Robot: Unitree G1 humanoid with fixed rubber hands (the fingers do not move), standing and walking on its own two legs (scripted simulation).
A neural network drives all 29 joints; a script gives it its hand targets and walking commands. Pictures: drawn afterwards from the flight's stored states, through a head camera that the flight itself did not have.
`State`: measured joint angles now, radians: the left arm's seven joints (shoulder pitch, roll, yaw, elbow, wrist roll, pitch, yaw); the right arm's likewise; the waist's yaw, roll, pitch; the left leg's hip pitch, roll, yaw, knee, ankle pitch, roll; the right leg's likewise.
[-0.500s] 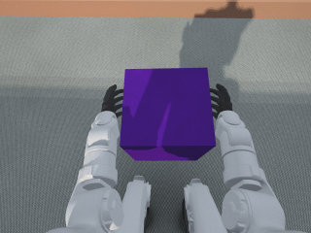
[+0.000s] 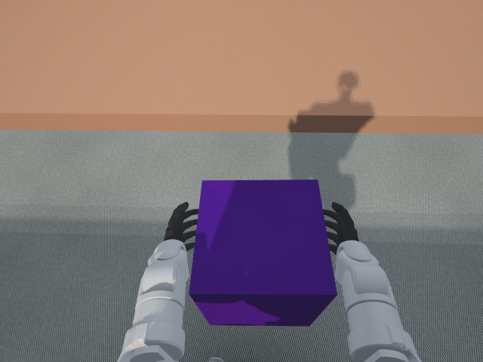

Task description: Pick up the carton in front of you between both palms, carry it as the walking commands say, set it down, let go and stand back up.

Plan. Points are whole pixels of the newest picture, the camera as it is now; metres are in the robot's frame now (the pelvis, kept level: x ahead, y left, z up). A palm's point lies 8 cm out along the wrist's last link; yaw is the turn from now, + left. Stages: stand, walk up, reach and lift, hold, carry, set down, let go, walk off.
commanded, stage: reach and lift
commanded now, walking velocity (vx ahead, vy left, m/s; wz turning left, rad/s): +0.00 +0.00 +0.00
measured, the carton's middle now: (259, 258) +0.33 +0.01 -0.08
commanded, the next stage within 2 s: hold in 1.22 s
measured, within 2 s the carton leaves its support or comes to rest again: neither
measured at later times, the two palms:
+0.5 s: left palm (165, 239) +0.29 +0.15 +0.06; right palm (362, 241) +0.30 -0.15 +0.06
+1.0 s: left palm (165, 230) +0.30 +0.15 +0.07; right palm (364, 231) +0.31 -0.15 +0.07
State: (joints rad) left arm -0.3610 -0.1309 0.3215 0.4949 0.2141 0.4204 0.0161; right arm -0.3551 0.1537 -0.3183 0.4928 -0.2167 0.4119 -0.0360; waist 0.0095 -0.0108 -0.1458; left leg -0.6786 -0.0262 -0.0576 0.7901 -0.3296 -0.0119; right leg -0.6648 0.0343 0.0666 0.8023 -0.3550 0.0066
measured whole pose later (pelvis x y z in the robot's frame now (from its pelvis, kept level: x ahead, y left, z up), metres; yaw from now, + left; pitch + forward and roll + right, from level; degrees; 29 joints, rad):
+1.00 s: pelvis +0.01 +0.00 +0.04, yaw +0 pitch -5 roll +0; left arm -0.27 -0.15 0.24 0.29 0.28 0.66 -0.01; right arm -0.27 0.15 -0.24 0.29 -0.28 0.65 0.02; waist 0.00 0.00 0.03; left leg -0.11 -0.02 -0.06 0.39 -0.19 -0.01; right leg -0.09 0.02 0.07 0.39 -0.21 0.01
